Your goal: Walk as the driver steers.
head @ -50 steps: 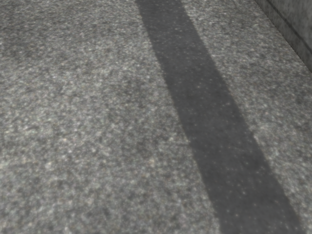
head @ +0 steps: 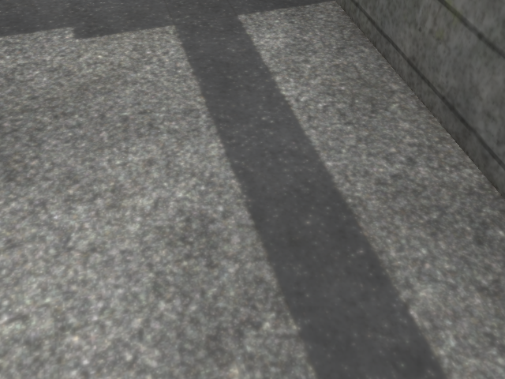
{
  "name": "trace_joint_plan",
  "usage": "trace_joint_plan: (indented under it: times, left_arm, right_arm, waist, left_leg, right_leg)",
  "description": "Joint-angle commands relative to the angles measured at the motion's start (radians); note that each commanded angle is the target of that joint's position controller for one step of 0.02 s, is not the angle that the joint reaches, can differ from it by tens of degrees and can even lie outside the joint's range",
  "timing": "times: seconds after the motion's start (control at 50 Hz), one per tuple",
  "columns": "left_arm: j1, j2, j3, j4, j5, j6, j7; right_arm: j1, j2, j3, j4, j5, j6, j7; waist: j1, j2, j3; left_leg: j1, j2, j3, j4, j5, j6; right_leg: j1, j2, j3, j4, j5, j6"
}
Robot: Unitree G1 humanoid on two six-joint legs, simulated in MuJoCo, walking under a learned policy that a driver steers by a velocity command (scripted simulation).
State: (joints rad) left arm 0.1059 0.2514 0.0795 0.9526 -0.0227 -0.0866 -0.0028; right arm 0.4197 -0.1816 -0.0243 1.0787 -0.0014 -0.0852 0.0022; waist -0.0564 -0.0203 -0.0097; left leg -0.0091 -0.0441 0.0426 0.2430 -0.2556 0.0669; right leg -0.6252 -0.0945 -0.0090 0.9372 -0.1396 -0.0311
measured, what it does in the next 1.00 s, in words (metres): walks ahead, turning left: right foot, then left foot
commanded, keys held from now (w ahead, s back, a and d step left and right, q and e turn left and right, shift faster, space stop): w+q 1.00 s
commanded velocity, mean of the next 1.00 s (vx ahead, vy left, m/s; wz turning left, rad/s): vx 0.48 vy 0.00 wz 0.47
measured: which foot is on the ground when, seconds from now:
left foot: down 0.00-0.24, up 0.26-0.76, down 0.78-1.00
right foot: up 0.00-0.22, down 0.24-0.78, up 0.80-1.00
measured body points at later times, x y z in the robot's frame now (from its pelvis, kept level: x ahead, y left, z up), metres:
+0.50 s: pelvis +0.26 -0.05 +0.00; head +0.28 -0.04 +0.45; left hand +0.24 +0.23 -0.14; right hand +0.44 -0.30 -0.12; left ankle +0.30 +0.12 -0.66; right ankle +0.28 -0.15 -0.75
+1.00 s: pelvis +0.50 +0.11 +0.00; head +0.52 +0.14 +0.45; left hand +0.52 +0.43 -0.11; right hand +0.70 -0.10 -0.12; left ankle +0.48 +0.17 -0.75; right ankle +0.64 -0.03 -0.67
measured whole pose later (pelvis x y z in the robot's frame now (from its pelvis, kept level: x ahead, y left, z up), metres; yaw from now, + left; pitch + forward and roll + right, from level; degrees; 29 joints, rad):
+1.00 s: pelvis +0.50 +0.11 +0.00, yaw +31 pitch +2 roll -1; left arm 0.08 0.30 0.07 0.82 0.00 -0.11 0.00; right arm 0.31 -0.25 -0.08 0.80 0.01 -0.06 0.01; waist -0.04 -0.03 0.04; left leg -0.23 -0.09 -0.03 0.37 -0.17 0.10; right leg -0.62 -0.11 0.05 1.02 -0.25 0.02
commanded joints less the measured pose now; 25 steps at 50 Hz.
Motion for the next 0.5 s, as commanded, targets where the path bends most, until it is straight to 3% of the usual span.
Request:
trace_joint_plan:
  times: [0.02,0.08,0.14,0.18,0.2,0.22,0.24,0.26,0.28,0.3,0.32,0.34,0.36,0.4,0.46,0.5]
  left_arm:
    - [-0.176,0.005,-0.015,-0.102,0.003,-0.009,-0.006]
    - [-0.256,0.024,-0.020,-0.133,-0.004,-0.015,-0.017]
    - [-0.288,0.053,-0.019,-0.163,-0.008,-0.027,-0.029]
    - [-0.233,0.095,-0.004,-0.160,-0.008,-0.035,-0.031]
    - [-0.148,0.125,0.012,-0.141,-0.007,-0.038,-0.026]
    - [0.027,0.168,0.036,-0.095,-0.008,-0.037,-0.017]
    - [0.225,0.237,0.053,-0.065,0.011,-0.035,-0.005]
    - [0.276,0.285,0.057,-0.049,0.026,-0.030,-0.012]
    - [0.242,0.177,0.030,-0.061,0.023,-0.029,-0.013]
    - [0.147,0.120,0.012,-0.073,0.014,-0.031,-0.010]
    - [0.071,0.093,0.003,-0.081,0.015,-0.034,-0.011]
    - [0.029,0.070,-0.002,-0.076,0.024,-0.037,-0.014]
    - [0.009,0.058,-0.006,-0.068,0.036,-0.040,-0.016]
    - [0.007,0.056,-0.003,-0.049,0.033,-0.043,-0.014]
    - [0.028,0.104,0.011,-0.034,0.035,-0.047,0.003]
    - [0.052,0.125,0.017,-0.029,0.038,-0.043,0.013]
  right_arm:
    - [0.020,-0.170,-0.026,-0.043,0.000,-0.004,-0.017]
    - [0.063,-0.177,-0.034,-0.032,0.012,-0.004,-0.019]
    - [0.068,-0.178,-0.045,-0.027,0.024,0.003,-0.025]
    - [0.040,-0.195,-0.056,-0.038,0.022,0.010,-0.026]
    - [0.021,-0.202,-0.060,-0.048,0.019,0.014,-0.025]
    - [-0.002,-0.189,-0.056,-0.063,0.012,0.019,-0.021]
    - [-0.017,-0.151,-0.041,-0.101,-0.006,0.020,-0.017]
    - [0.124,0.005,-0.004,-0.116,0.018,0.005,-0.012]
    - [0.081,-0.105,-0.030,-0.107,0.046,-0.008,-0.013]
    - [-0.016,-0.164,-0.049,-0.139,0.061,-0.012,-0.017]
    - [-0.057,-0.164,-0.053,-0.147,0.054,-0.011,-0.025]
    - [-0.074,-0.151,-0.061,-0.152,0.038,-0.004,-0.029]
    - [-0.049,-0.126,-0.066,-0.152,0.035,0.010,-0.028]
    - [-0.044,-0.089,-0.067,-0.168,0.041,0.037,-0.025]
    - [-0.130,-0.107,-0.075,-0.223,0.031,0.059,-0.025]
    - [-0.176,-0.115,-0.076,-0.244,0.025,0.057,-0.015]
  waist:
    - [-0.008,0.080,0.116]
    - [-0.023,0.097,0.139]
    - [-0.002,0.102,0.146]
    - [0.045,0.124,0.096]
    - [0.092,0.142,0.034]
    - [0.174,0.143,-0.075]
    - [0.238,0.059,-0.241]
    - [0.151,-0.254,-0.427]
    - [0.170,-0.204,-0.373]
    - [0.154,-0.147,-0.193]
    - [0.119,-0.064,-0.106]
    - [0.090,-0.042,-0.052]
    - [0.054,-0.070,-0.035]
    - [0.030,-0.079,-0.004]
    - [0.026,-0.043,0.044]
    - [0.034,-0.028,0.053]
  left_leg:
    - [-0.044,0.231,-0.167,-0.124,0.360,0.121]
    - [-0.046,0.239,-0.175,-0.128,0.320,0.125]
    - [0.029,0.280,-0.202,-0.083,0.357,0.114]
    - [0.056,0.287,-0.206,0.001,0.519,0.094]
    - [0.047,0.268,-0.193,0.099,0.679,0.078]
    - [-0.027,0.214,-0.164,0.288,0.721,0.049]
    - [-0.247,0.141,-0.133,0.594,0.441,0.016]
    - [-0.593,-0.015,-0.107,0.948,-0.278,-0.041]
    - [-0.680,0.032,-0.208,1.087,-0.314,-0.028]
    - [-0.744,0.079,-0.177,1.111,-0.227,-0.015]
    - [-0.703,0.130,-0.153,1.084,-0.131,-0.012]
    - [-0.651,0.161,-0.148,1.042,-0.077,-0.009]
    - [-0.588,0.189,-0.156,1.011,-0.047,-0.004]
    - [-0.562,0.207,-0.145,0.970,-0.043,-0.001]
    - [-0.655,0.220,-0.156,0.887,0.056,-0.018]
    - [-0.699,0.215,-0.159,0.797,0.158,-0.028]
  right_leg:
    - [-0.080,0.018,-0.017,-0.221,0.124,0.022]
    - [-0.021,0.048,-0.020,-0.343,0.185,0.025]
    - [0.001,0.049,0.018,-0.417,0.174,0.006]
    - [0.121,0.075,0.010,-0.442,0.124,-0.014]
    - [0.257,0.102,-0.010,-0.442,0.095,-0.032]
    - [0.496,0.101,-0.007,-0.435,0.088,-0.061]
    - [0.824,-0.086,0.190,-0.400,0.021,-0.121]
    - [1.125,-0.347,0.665,-0.536,-0.187,-0.269]
    - [1.042,-0.319,0.753,-0.646,-0.318,-0.245]
    - [0.881,-0.292,0.577,-0.667,-0.314,-0.190]
    - [0.712,-0.260,0.443,-0.693,-0.213,-0.163]
    - [0.579,-0.225,0.340,-0.723,-0.121,-0.146]
    - [0.497,-0.194,0.253,-0.752,-0.080,-0.134]
    - [0.422,-0.181,0.155,-0.800,-0.045,-0.142]
    - [0.410,-0.196,0.072,-0.846,0.003,-0.164]
    - [0.446,-0.191,0.012,-0.850,0.044,-0.160]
